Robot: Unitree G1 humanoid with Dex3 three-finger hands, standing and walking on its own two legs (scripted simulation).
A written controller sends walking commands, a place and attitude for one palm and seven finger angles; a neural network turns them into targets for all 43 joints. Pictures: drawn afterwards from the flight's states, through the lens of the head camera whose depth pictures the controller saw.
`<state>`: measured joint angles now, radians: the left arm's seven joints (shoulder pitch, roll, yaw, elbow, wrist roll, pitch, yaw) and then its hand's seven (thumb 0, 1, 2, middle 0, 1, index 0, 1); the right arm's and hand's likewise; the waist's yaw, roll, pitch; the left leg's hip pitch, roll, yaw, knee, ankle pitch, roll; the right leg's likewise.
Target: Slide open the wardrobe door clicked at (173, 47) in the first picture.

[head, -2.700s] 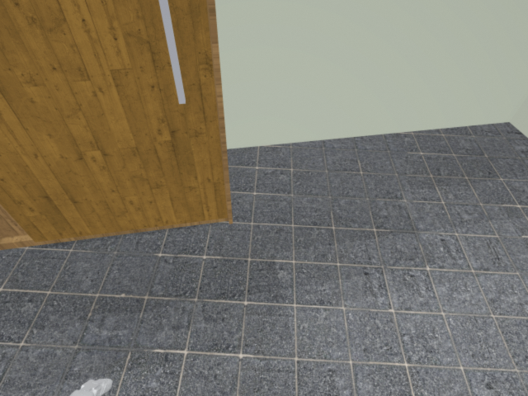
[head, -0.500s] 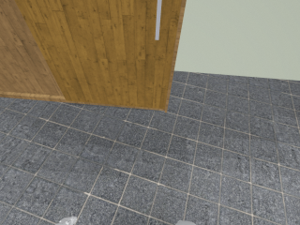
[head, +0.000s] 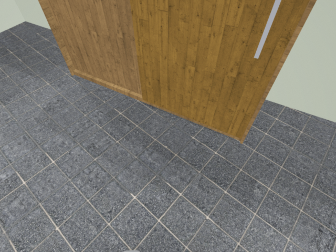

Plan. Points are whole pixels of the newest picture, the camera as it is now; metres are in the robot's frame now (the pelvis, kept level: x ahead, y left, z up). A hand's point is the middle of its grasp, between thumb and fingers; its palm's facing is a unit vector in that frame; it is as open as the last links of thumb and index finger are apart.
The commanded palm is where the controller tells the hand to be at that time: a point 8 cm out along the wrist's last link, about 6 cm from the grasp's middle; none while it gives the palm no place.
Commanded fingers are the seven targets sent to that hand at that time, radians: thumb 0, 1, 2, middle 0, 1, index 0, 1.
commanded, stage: walk to a spot facing it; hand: right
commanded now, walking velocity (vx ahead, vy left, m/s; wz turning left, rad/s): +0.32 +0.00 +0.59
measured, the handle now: (269, 23) +0.96 -0.35 +0.09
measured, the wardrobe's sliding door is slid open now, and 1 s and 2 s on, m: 0.00 0.00 0.00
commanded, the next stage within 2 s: turn to face it in 0.78 s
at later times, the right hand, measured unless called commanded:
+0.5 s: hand (248, 242) +0.20 -0.21 -0.19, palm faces -0.19 +0.97 -0.17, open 7.4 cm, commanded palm none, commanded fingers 0.00 -0.90 -0.90 0.20 0.30 0.20 0.30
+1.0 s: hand (187, 148) +0.49 -0.03 -0.17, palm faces -0.50 +0.84 -0.22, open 7.4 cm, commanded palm none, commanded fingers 0.00 -0.90 -0.90 0.20 0.30 0.20 0.30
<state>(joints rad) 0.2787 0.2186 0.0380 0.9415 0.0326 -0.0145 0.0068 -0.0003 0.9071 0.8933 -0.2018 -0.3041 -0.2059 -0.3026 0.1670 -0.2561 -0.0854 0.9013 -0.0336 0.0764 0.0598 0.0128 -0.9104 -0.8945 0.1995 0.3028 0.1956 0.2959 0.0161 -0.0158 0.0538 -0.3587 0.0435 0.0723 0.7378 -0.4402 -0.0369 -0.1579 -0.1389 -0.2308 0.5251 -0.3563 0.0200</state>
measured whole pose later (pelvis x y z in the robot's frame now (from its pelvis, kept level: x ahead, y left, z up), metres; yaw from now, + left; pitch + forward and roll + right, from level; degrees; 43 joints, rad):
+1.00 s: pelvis +0.28 +0.05 -0.02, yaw +29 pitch -1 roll +0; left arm 0.37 0.15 0.05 1.06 0.01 0.01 0.01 0.00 0.91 0.89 -0.20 -0.30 -0.20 -0.30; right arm 0.07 -0.17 -0.06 0.92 -0.02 -0.03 0.00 0.01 -0.91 -0.89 0.20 0.30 0.20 0.30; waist 0.06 -0.02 0.13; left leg -0.44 0.03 0.15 0.70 -0.23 0.08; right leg -0.30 -0.15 -0.16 1.13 -0.56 0.05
